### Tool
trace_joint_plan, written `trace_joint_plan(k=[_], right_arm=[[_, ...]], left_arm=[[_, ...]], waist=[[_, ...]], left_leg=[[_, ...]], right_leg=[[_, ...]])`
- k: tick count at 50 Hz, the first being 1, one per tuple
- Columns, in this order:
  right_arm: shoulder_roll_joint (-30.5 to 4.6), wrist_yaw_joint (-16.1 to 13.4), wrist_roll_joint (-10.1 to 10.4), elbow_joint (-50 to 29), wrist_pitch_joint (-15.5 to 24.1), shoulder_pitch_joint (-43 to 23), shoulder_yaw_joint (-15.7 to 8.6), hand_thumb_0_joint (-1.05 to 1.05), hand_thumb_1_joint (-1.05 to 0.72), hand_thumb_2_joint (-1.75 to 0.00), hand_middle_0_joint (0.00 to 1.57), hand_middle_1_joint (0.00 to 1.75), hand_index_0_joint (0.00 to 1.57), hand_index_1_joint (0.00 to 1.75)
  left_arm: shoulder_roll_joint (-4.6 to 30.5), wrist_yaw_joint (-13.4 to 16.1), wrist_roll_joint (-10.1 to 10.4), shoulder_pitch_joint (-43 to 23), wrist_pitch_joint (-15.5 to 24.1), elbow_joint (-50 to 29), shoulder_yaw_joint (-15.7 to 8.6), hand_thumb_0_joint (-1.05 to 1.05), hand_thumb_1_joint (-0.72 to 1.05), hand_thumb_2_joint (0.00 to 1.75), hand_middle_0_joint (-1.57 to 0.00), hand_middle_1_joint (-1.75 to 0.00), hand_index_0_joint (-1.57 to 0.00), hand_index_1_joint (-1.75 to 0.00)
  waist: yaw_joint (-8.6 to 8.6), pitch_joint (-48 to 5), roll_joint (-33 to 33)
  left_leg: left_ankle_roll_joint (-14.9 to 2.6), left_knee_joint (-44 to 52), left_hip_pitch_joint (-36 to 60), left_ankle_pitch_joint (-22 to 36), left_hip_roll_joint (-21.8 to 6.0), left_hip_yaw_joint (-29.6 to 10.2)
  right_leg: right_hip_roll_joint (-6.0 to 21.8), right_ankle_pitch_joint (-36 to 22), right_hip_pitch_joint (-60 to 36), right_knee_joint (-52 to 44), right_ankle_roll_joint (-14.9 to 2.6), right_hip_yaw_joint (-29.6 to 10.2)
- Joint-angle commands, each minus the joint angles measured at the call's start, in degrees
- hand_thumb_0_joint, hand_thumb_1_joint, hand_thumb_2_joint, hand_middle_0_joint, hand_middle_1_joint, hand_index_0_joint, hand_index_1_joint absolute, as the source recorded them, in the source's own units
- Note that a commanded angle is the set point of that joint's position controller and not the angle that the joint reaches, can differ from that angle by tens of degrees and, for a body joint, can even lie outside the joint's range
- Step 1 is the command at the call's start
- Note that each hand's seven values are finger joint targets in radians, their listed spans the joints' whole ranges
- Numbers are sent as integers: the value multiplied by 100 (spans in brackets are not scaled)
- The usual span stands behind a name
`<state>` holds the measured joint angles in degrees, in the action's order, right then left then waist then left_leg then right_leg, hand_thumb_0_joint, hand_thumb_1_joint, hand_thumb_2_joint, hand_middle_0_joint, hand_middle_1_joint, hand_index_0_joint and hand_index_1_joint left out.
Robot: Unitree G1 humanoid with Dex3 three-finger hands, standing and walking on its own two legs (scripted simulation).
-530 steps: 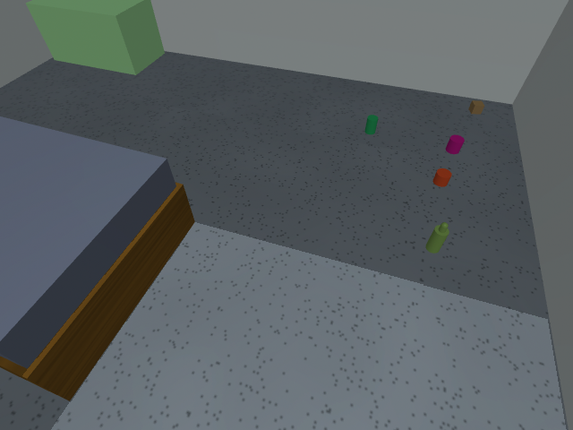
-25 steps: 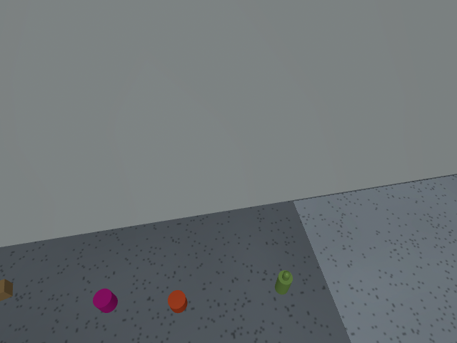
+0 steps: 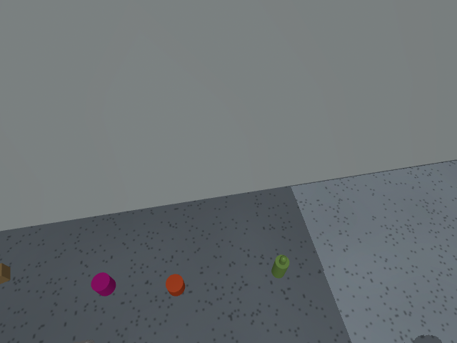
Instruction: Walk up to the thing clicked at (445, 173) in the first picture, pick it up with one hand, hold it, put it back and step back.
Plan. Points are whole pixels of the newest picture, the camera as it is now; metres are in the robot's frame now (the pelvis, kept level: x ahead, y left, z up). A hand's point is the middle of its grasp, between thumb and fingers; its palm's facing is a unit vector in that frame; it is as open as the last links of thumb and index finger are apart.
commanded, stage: walk up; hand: left
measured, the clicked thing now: (175, 285) +0.42 +0.24 -0.75
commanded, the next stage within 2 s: none
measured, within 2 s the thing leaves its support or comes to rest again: neither
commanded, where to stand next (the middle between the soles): +0.03 +0.00 m, yaw +0 degrees
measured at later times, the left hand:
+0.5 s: hand out of the picture +0.03 +0.28 -0.16, palm faces -0.12 -0.94 -0.32, open 7.4 cm
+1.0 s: hand out of the picture +0.11 +0.27 -0.16, palm faces +0.01 -0.92 -0.39, open 7.4 cm
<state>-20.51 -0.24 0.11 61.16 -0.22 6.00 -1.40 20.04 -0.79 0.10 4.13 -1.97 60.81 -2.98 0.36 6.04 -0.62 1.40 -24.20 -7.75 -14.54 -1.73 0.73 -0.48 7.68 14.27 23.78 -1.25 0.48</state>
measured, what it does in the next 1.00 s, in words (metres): steps on the spot: right foot, then left foot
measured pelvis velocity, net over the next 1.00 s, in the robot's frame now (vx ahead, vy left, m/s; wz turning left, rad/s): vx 0.00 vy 0.00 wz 0.00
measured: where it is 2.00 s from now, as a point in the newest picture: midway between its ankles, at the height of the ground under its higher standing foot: outside the picture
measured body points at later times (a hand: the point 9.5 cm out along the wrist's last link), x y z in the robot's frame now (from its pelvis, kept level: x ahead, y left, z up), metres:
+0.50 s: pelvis -0.04 +0.01 +0.00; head -0.02 +0.04 +0.45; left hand +0.03 +0.33 -0.14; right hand -0.04 -0.31 -0.10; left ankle -0.06 +0.14 -0.74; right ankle -0.06 -0.13 -0.71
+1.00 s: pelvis +0.00 +0.00 -0.02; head +0.05 +0.00 +0.42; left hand +0.11 +0.31 -0.14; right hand +0.08 -0.31 -0.14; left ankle +0.07 +0.12 -0.74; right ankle -0.02 -0.13 -0.74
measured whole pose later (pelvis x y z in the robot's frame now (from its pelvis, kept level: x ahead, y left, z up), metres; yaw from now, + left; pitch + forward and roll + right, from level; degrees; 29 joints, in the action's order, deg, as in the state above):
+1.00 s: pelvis +0.00 +0.00 -0.02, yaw +0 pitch -3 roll +0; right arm -22.0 1.3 -1.5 49.0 -2.2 11.9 -3.3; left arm 21.8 1.7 1.5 8.3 -0.9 48.3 -1.5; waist 0.2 10.3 0.3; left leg -0.8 -37.7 -20.3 -12.8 0.8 -1.2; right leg 2.4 23.1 14.2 43.0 -0.2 1.5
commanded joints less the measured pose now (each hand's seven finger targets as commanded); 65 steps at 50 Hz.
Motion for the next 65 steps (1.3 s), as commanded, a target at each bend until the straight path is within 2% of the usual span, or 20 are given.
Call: trace_joint_plan(k=[1, 4, 8, 11, 15, 20, 24, 28, 29, 30, 31, 38, 44, 46, 48, 50, 56, 62, 64, 65], right_arm=[[-1262, -169, 48, -576, 3, 177, -346, 0, -90, -90, 20, 30, 20, 30], [-1140, -146, -14, -639, -140, 681, -402, 0, -90, -90, 20, 30, 20, 30], [-1144, -90, -97, -586, -9, 1253, -476, 0, -90, -90, 20, 30, 20, 30], [-2249, -127, -344, -1020, 172, 393, -707, 0, -90, -90, 20, 30, 20, 30], [-1687, -191, -305, -1153, 368, -5, -580, 0, -90, -90, 20, 30, 20, 30], [-1890, 51, -327, -1154, 382, 1360, -763, 0, -90, -90, 20, 30, 20, 30], [-1857, 150, -278, -1374, 319, 1354, -739, 0, -90, -90, 20, 30, 20, 30], [-1569, 226, -171, -1700, 184, 861, -594, 0, -90, -90, 20, 30, 20, 30], [-1217, 201, -89, -1803, 158, 872, -463, 0, -90, -90, 20, 30, 20, 30], [-780, 197, -6, -2006, 153, 938, -291, 0, -90, -90, 20, 30, 20, 30], [-1316, 103, -57, -1885, 56, 766, -458, 0, -90, -90, 20, 30, 20, 30], [-1209, 135, -86, -1296, -51, 1570, -454, 0, -90, -90, 20, 30, 20, 30], [-1230, 42, -96, -1440, -104, 1182, -443, 0, -90, -90, 20, 30, 20, 30], [-1254, 24, -115, -1455, -93, 1170, -493, 0, -90, -90, 20, 30, 20, 30], [-1706, 17, -202, -1655, -72, 950, -665, 0, -90, -90, 20, 30, 20, 30], [-2028, 31, -96, -1783, -63, 963, -766, 0, -90, -90, 20, 30, 20, 30], [-1440, 8, -230, -2130, -218, 118, -608, 0, -90, -90, 20, 30, 20, 30], [-1405, 53, -99, -1974, -240, 152, -508, 0, -90, -90, 20, 30, 20, 30], [-1203, 1, -9, -2022, -200, -252, -464, 0, -90, -90, 20, 30, 20, 30], [-1465, -58, -72, -1925, -190, -298, -558, 0, -90, -90, 20, 30, 20, 30]], left_arm=[[1515, 64, -28, -142, -53, -706, -390, 0, 90, 90, -20, -30, -20, -30], [1574, 63, -191, -613, -153, -1102, -397, 0, 90, 90, -20, -30, -20, -30], [1408, 63, -253, -831, -144, -1281, -300, 0, 90, 90, -20, -30, -20, -30], [1232, 54, -236, -213, -246, -1256, -331, 0, 90, 90, -20, -30, -20, -30], [1420, -14, -126, 325, -176, -952, -401, 0, 90, 90, -20, -30, -20, -30], [1541, -198, -210, -384, 196, -1324, -364, 0, 90, 90, -20, -30, -20, -30], [1442, -203, -182, -52, 398, -1251, -320, 0, 90, 90, -20, -30, -20, -30], [1207, -86, -132, 1428, 554, -898, -372, 0, 90, 90, -20, -30, -20, -30], [1478, 3, -175, 1878, 587, -768, -464, 0, 90, 90, -20, -30, -20, -30], [1999, 87, -238, 1927, 634, -890, -580, 0, 90, 90, -20, -30, -20, -30], [2299, 81, -210, 1651, 607, -1030, -576, 0, 90, 90, -20, -30, -20, -30], [1523, 169, -92, 759, 678, -1467, -312, 0, 90, 90, -20, -30, -20, -30], [1585, 275, 8, 475, 355, -1632, -298, 0, 90, 90, -20, -30, -20, -30], [1613, 315, 64, 410, 256, -1650, -277, 0, 90, 90, -20, -30, -20, -30], [1437, 354, 172, 574, 189, -1696, -242, 0, 90, 90, -20, -30, -20, -30], [1295, 437, 252, 693, 83, -1673, -234, 0, 90, 90, -20, -30, -20, -30], [1350, 408, 125, 1133, 101, -1260, -272, 0, 90, 90, -20, -30, -20, -30], [1265, 276, -189, 1499, 308, -995, -372, 0, 90, 90, -20, -30, -20, -30], [2184, 270, -317, 841, 358, -1298, -555, 0, 90, 90, -20, -30, -20, -30], [2205, 263, -318, 507, 399, -1463, -523, 0, 90, 90, -20, -30, -20, -30]], waist=[[-18, -1287, -423], [-142, -1007, -1151], [-362, -1096, -749], [-36, -645, 1048], [235, -570, 565], [-692, -297, 1115], [-567, -71, 1200], [198, -638, 829], [399, -939, 21], [416, -856, -1352], [453, -415, -609], [-87, 214, -568], [-13, -342, -1035], [-125, -551, -780], [-114, -865, 353], [-285, -1425, 1521], [-42, -1049, 1196], [166, -1019, 720], [327, -323, -1148], [201, 95, -859]], left_leg=[[-334, -1334, -119, 1132, -46, -51], [-419, -2825, -244, -1910, 324, -184], [-317, -747, -267, -655, 110, -84], [-1309, 1175, -960, -712, -2101, -3230], [-1059, 635, -232, 309, -1209, -1606], [-1354, 1153, 1403, -1518, -1361, -2004], [-1446, 1021, 902, -766, -1366, -1513], [-928, -557, -7, 1387, -782, -405], [-683, -1564, -738, 914, -422, -128], [-303, -2745, -2495, -1312, 425, -44], [-335, -3361, -2586, -1916, 312, -829], [-42, -2989, -1501, -633, 114, -991], [-197, -1845, -1214, -489, 213, -177], [-327, -994, -992, 245, 288, 7], [-737, -529, -366, 4202, -572, -1004], [-1894, -278, 185, 5751, -1743, -2386], [-1511, -235, -553, 1470, -1021, -1352], [-960, -932, -1507, 94, -871, -1486], [-255, -2738, -2154, -1852, 606, -826], [-154, -3489, -1837, -1932, 392, -1203]], right_leg=[[1308, -2171, -301, 10, -860, -1041], [1997, -994, 779, -328, -1383, -1714], [1333, 197, 519, 533, -802, -1156], [-166, 2475, 1320, 3103, -2, -1078], [-256, 1585, 1320, 3643, 40, -1322], [-136, 2065, 2115, 2254, 215, -663], [103, 2176, 1362, 1411, 136, -179], [-164, 397, -1068, -683, 9, 466], [137, 240, -2023, -749, -31, -78], [1683, 900, -2595, -1142, -501, -2740], [2400, 1827, -1560, -1247, -1166, -3336], [1419, -1596, -54, -714, -997, -597], [1470, -3728, -566, 653, -896, -446], [1279, -3383, -630, 1347, -687, -307], [488, -1701, -149, 2462, -129, -80], [-428, 3235, 512, 4243, -40, -238], [-66, 2453, 705, 3778, 38, -243], [-37, 1372, -817, 330, -139, -194], [2238, 2255, 680, -960, -1219, -3390], [2575, 1412, 1296, -832, -1624, -3624]])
